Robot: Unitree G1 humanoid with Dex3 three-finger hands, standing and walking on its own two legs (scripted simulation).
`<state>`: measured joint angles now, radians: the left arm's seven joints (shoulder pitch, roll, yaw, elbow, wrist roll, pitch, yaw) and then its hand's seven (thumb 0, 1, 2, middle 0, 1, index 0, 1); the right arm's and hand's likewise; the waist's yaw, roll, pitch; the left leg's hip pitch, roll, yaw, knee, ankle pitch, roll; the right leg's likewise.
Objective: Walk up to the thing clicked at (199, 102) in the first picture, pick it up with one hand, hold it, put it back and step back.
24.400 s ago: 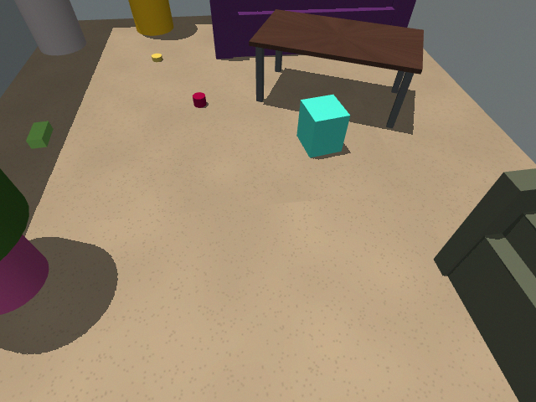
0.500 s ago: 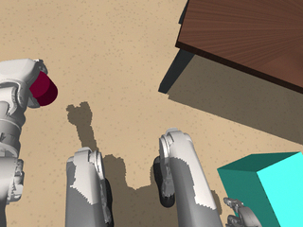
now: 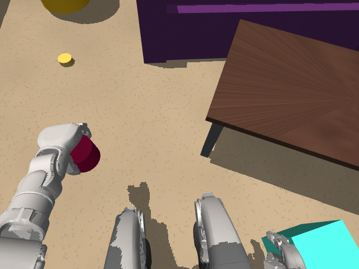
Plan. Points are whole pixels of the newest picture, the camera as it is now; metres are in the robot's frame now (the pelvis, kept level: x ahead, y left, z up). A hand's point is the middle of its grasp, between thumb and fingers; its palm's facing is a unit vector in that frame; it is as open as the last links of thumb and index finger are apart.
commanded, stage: lift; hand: left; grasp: from above
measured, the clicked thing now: (80, 153) +0.42 +0.21 -0.11
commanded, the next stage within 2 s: hold in 0.66 s
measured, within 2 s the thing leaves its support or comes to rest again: neither
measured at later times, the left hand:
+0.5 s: hand (55, 137) +0.39 +0.20 +0.05, palm faces -0.44 -0.07 -0.90, open 10.5 cm
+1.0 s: hand (35, 117) +0.40 +0.21 +0.11, palm faces -0.45 -0.05 -0.89, open 10.5 cm
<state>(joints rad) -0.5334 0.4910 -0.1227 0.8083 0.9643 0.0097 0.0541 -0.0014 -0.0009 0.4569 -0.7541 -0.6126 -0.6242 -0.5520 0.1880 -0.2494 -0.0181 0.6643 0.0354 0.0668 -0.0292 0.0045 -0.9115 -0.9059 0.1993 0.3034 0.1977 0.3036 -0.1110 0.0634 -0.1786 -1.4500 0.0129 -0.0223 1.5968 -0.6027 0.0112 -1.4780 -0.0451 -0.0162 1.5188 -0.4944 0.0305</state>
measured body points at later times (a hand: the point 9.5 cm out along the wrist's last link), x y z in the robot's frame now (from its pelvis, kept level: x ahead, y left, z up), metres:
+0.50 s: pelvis +0.04 -0.01 +0.13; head +0.11 -0.02 +0.57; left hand +0.41 +0.20 +0.11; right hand +0.11 -0.28 +0.00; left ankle +0.07 +0.11 -0.54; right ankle +0.10 -0.14 -0.54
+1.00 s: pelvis +0.08 +0.00 +0.17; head +0.11 -0.01 +0.62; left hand +0.42 +0.21 +0.16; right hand +0.17 -0.27 +0.05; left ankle +0.07 +0.11 -0.54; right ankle +0.10 -0.14 -0.54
